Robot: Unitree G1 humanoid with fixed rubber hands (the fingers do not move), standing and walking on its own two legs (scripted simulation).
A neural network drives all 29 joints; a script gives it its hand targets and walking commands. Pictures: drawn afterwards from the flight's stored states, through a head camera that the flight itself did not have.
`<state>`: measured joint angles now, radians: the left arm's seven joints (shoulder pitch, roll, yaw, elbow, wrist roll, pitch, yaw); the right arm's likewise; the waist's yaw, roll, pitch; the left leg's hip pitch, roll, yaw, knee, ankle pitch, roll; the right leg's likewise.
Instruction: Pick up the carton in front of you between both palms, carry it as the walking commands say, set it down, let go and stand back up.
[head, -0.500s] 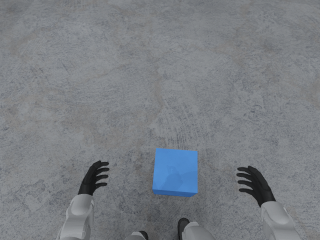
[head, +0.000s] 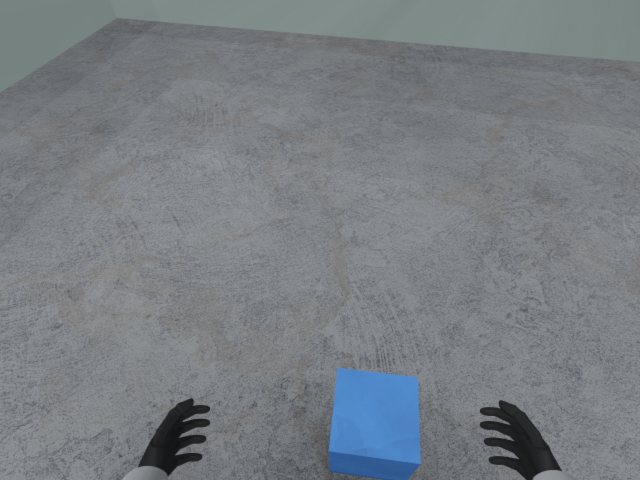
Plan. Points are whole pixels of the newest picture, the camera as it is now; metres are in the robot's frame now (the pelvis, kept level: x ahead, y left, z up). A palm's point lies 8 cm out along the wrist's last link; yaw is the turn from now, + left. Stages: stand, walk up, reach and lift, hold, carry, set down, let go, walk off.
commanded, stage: let go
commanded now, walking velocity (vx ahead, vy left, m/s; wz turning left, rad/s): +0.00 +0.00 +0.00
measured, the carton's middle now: (372, 426) +0.36 -0.09 -0.65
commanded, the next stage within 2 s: stand in 0.16 s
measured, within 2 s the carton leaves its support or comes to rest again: neither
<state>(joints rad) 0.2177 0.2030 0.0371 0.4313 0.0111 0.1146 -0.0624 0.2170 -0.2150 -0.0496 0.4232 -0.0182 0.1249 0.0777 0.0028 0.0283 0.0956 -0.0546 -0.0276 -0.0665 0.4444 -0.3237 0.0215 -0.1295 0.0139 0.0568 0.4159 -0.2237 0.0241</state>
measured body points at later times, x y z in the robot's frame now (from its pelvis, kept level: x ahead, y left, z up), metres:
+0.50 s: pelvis +0.01 -0.02 -0.01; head +0.02 -0.04 +0.44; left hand +0.14 +0.28 -0.09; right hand +0.15 -0.31 -0.10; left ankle -0.05 +0.11 -0.74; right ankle +0.01 -0.14 -0.74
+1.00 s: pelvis +0.00 -0.03 +0.00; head +0.00 -0.04 +0.45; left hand +0.11 +0.28 -0.10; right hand +0.14 -0.32 -0.11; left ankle -0.05 +0.11 -0.74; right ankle +0.01 -0.14 -0.74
